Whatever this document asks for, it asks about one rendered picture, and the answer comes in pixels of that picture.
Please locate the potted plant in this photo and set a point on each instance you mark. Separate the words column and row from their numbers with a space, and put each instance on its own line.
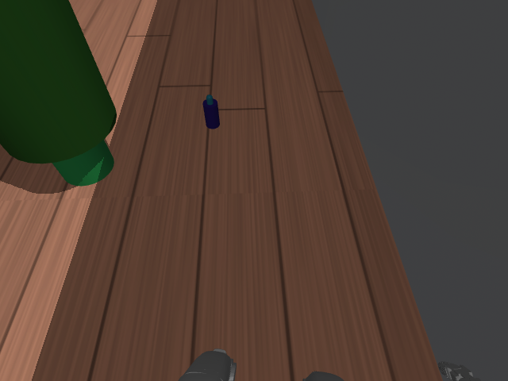
column 54, row 105

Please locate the right robot hand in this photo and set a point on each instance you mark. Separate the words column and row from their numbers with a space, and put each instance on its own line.
column 455, row 372

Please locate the bottle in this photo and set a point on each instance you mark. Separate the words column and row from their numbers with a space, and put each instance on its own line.
column 211, row 112

